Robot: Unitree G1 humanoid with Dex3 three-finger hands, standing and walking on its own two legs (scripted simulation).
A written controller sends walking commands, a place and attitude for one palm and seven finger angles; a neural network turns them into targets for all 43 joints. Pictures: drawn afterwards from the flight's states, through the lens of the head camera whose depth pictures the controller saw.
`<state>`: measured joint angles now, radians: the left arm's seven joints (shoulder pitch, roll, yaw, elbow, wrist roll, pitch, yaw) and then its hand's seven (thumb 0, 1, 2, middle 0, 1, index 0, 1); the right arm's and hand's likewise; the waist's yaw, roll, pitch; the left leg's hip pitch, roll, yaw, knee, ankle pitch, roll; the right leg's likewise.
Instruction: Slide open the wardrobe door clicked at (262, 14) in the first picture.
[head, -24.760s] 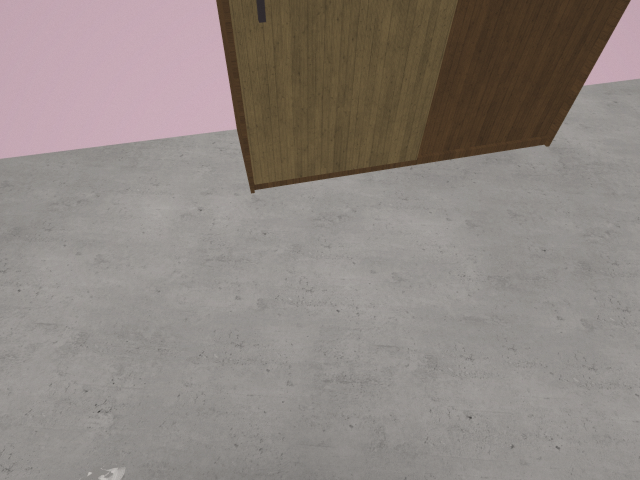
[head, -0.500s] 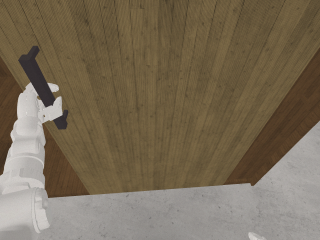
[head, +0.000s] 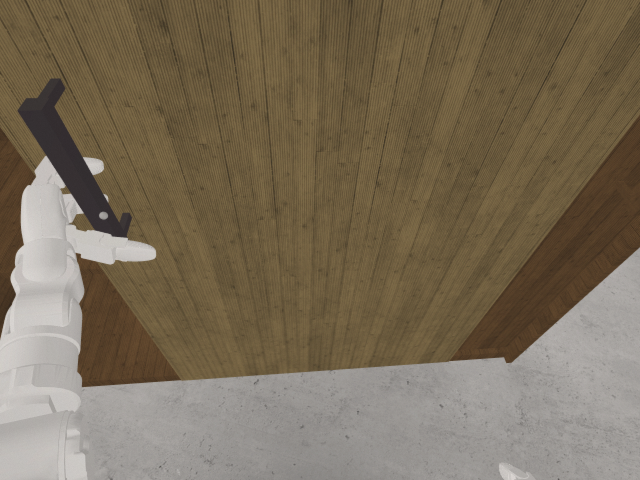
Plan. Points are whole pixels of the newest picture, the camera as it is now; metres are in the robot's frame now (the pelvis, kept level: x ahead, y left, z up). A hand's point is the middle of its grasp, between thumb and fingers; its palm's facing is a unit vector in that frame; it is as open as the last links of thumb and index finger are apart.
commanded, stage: slip the hand off the handle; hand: left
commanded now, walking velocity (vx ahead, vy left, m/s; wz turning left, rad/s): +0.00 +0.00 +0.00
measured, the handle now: (90, 177) +0.44 +0.32 +0.13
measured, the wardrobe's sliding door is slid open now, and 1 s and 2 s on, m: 0.59 0.59 0.59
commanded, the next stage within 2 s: draw the hand back to the body in 1.36 s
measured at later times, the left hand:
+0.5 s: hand (53, 224) +0.38 +0.35 +0.11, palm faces +0.44 -0.86 -0.27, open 14.7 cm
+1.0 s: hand (21, 250) +0.34 +0.37 +0.10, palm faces +0.42 -0.86 -0.27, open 14.6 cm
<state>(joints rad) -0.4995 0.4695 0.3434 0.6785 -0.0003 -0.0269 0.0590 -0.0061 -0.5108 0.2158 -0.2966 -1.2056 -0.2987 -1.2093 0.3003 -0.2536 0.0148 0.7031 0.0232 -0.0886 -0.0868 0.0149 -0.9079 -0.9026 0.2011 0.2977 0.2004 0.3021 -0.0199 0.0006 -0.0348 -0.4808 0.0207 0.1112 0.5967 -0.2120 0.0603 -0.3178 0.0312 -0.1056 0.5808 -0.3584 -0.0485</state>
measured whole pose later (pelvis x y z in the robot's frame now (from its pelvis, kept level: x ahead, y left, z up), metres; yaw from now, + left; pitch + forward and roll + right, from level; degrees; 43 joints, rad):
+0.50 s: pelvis +0.00 +0.00 +0.00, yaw +1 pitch +6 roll -1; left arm -0.50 0.58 0.42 0.76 -0.01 -0.03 -0.04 -0.01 -0.54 0.20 -0.26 -1.15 -0.25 -1.15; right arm 0.29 -0.28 0.02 0.69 0.04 -0.07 -0.12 0.01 -0.91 -0.90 0.20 0.30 0.20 0.30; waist -0.02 0.00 -0.04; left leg -0.50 0.02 0.09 0.62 -0.22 0.06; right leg -0.32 0.03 -0.12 0.59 -0.37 -0.05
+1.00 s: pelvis +0.00 +0.02 +0.00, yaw -1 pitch +7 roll -2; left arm -0.27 0.57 0.52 0.58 -0.07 -0.07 -0.11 -0.01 -0.54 0.20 -0.26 -1.15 -0.25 -1.15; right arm 0.34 -0.27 0.01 0.66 0.04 -0.05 -0.11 0.02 -0.91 -0.90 0.20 0.30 0.20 0.30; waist -0.02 0.01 -0.06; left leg -0.53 0.03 0.12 0.65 -0.24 0.08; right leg -0.35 0.03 -0.10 0.60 -0.37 -0.03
